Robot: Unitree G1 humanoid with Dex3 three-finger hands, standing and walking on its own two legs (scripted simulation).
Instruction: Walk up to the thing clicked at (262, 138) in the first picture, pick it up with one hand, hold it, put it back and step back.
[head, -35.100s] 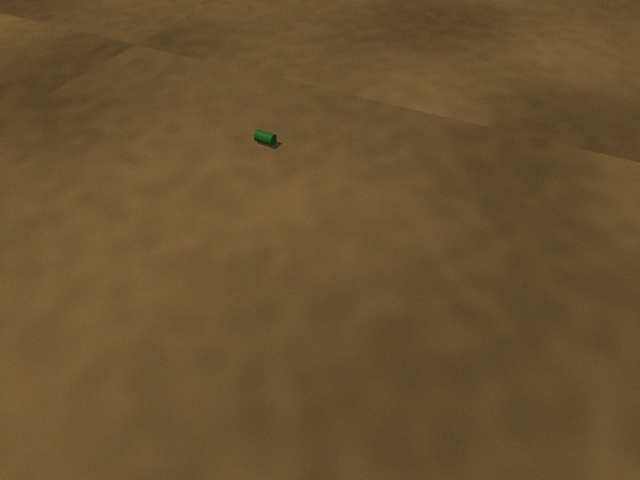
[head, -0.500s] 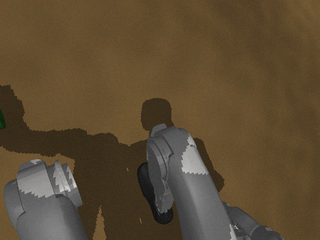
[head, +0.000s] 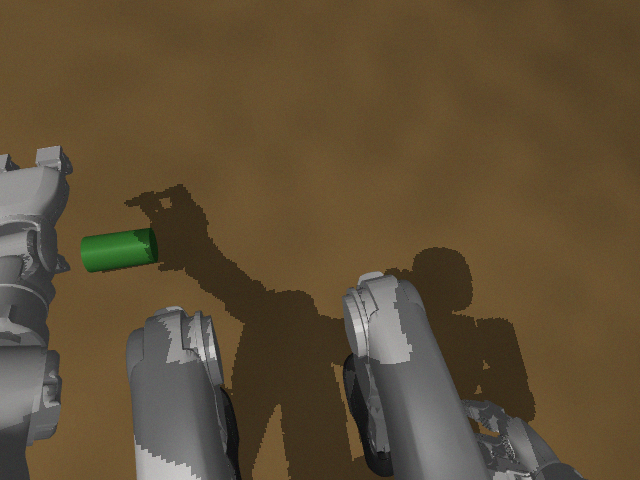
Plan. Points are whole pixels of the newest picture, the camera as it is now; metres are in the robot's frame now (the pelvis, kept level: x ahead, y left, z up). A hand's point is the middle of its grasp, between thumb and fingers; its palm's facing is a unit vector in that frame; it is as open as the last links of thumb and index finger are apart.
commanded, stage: withdraw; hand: left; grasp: from above
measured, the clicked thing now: (121, 249) +0.45 +0.28 -0.31
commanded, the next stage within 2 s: home in 0.46 s
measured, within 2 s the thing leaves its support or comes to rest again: neither
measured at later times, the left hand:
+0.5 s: hand (69, 232) +0.44 +0.31 -0.18, palm faces -0.34 -0.05 -0.94, open 13.9 cm
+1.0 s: hand (14, 293) +0.34 +0.28 -0.02, palm faces -0.31 -0.50 -0.81, open 8.8 cm
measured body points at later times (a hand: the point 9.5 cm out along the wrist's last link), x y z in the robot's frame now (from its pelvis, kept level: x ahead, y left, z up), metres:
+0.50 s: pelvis -0.01 +0.00 -0.02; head +0.21 +0.09 +0.35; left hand +0.46 +0.31 -0.13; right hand +0.04 -0.29 -0.11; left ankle +0.07 +0.13 -0.31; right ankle +0.10 -0.13 -0.31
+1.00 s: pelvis +0.00 -0.01 +0.10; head +0.18 +0.05 +0.51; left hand +0.35 +0.31 +0.03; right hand +0.14 -0.26 -0.02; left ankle +0.07 +0.13 -0.31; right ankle +0.10 -0.14 -0.31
